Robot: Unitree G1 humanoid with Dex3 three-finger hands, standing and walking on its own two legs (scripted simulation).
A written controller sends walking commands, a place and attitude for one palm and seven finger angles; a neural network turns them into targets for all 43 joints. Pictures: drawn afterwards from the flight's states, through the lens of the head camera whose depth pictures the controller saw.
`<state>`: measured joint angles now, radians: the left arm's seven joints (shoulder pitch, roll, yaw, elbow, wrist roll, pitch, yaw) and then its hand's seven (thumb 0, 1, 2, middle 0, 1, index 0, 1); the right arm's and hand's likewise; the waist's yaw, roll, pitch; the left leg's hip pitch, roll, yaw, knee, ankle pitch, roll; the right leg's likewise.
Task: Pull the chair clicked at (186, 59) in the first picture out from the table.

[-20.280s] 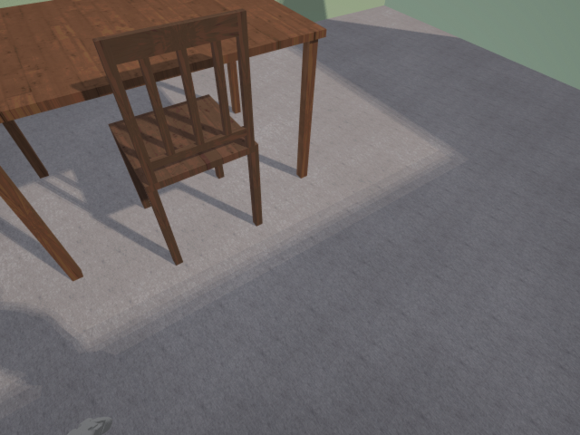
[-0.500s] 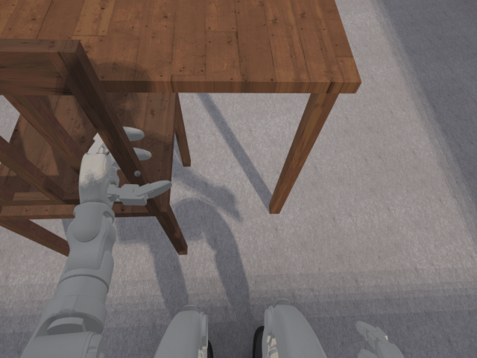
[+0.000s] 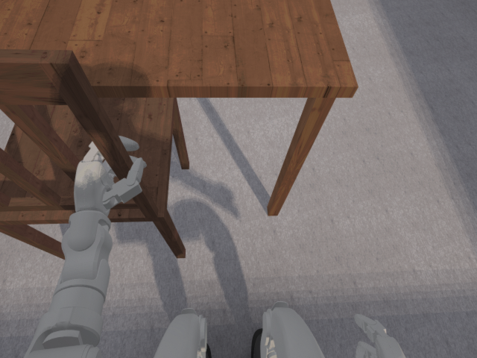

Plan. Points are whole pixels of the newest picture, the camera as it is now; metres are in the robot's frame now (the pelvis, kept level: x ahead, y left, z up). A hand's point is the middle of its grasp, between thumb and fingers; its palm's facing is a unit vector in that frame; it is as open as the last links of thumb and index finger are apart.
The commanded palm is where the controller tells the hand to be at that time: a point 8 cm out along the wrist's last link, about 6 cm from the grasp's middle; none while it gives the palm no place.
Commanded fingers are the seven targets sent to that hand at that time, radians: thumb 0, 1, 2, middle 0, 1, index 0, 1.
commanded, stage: hook a spindle and tug to test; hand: left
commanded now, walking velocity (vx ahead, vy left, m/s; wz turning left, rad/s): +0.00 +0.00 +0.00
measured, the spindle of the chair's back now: (5, 164) +0.42 +0.38 +0.02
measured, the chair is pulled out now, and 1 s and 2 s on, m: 0.00 0.03 0.20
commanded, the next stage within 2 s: step backward, pulling the chair out in 0.38 s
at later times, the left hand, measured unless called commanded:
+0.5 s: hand (130, 197) +0.37 +0.18 +0.02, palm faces +0.05 -1.00 -0.02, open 5.9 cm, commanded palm +0.34 +0.22 +0.02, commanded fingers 0.00 0.90 0.90 -0.50 -1.45 -0.50 -1.45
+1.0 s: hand (132, 197) +0.36 +0.17 +0.03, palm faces +0.14 -0.98 -0.11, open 5.6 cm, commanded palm +0.32 +0.22 +0.03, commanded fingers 0.00 0.90 0.90 -0.50 -1.45 -0.50 -1.45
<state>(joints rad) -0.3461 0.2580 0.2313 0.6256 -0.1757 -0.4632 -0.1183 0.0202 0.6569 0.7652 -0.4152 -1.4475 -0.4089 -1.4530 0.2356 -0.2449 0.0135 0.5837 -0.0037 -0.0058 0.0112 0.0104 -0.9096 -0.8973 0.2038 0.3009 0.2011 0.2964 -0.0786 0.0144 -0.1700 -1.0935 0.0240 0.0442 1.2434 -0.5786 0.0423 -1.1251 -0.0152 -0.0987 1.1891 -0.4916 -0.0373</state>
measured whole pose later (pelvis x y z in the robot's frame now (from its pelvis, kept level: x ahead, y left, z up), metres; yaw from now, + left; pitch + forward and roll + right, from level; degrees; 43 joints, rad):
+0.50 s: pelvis +0.01 +0.01 +0.00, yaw +0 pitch +24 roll -2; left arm -0.17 0.22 0.15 0.43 -0.18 -0.44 -0.10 0.02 0.67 0.81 -0.38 -1.45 -0.37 -1.45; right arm 0.22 -0.24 0.00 0.56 0.00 -0.02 0.01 0.01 -0.91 -0.90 0.20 0.30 0.20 0.30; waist -0.05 0.02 -0.17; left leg -1.07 0.01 0.04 1.24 -0.60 0.05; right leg -1.10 -0.02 -0.10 1.19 -0.51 -0.03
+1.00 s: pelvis +0.01 +0.00 +0.09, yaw -1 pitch +8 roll +0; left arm -0.29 0.21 0.14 0.82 -0.11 -0.29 0.09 0.06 0.65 0.74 -0.31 -1.03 -0.49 -1.45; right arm 0.22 -0.23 0.02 0.60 0.03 0.14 -0.10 0.01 -0.91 -0.90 0.20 0.30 0.20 0.30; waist -0.07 -0.02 0.07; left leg -0.43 0.00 0.08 0.63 -0.34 0.04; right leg -0.48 0.01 -0.03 0.61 -0.27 -0.01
